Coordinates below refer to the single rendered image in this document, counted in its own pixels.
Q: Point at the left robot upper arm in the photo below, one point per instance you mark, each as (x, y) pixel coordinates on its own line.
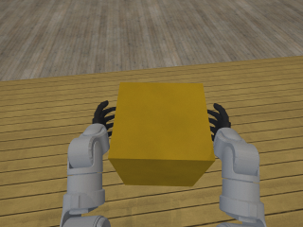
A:
(88, 221)

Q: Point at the left robot forearm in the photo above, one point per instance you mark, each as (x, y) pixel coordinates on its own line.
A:
(84, 192)

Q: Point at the left robot hand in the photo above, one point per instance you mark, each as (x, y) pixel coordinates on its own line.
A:
(100, 113)

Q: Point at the right robot forearm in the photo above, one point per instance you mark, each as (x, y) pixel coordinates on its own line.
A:
(240, 198)

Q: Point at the right robot hand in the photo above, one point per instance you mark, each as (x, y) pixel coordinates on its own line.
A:
(222, 119)

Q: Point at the carton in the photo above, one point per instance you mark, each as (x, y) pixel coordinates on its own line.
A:
(161, 134)

